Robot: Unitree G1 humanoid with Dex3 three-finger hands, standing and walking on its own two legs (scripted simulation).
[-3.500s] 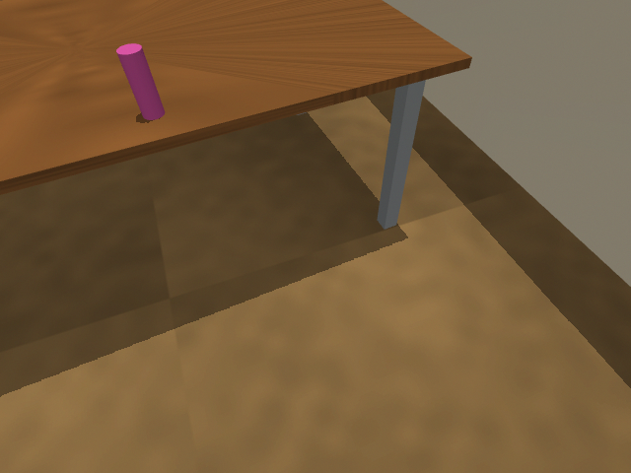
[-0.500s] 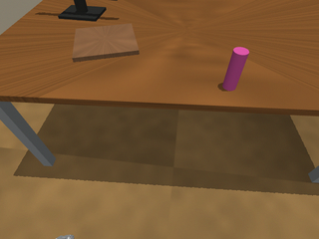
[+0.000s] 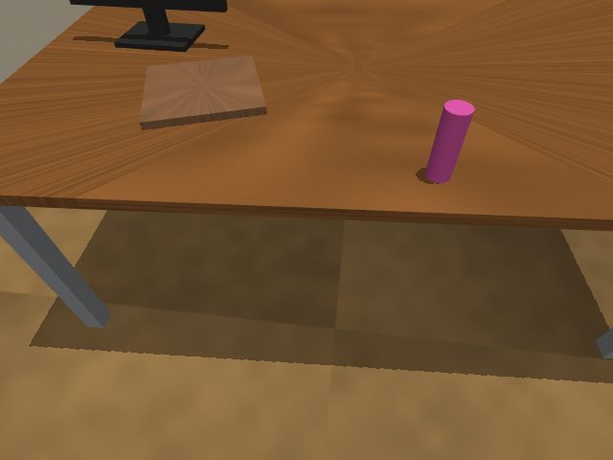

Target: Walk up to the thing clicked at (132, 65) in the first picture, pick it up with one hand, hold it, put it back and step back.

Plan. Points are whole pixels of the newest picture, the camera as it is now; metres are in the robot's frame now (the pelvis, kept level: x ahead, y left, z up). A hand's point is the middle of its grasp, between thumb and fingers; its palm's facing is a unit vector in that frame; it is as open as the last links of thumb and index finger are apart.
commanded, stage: walk up
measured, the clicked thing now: (447, 143) +0.67 -0.23 +0.03
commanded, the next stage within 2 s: stand in 0.30 s
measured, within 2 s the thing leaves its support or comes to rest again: neither
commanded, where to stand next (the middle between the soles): +0.05 -0.01 m, yaw -1 degrees
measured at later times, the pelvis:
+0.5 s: pelvis +0.01 +0.00 +0.00, yaw +0 degrees
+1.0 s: pelvis +0.00 +0.00 +0.00, yaw +0 degrees
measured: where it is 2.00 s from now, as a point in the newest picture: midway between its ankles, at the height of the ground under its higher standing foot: outside the picture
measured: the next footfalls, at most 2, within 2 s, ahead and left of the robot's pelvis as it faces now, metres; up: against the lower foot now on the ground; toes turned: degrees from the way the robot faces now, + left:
none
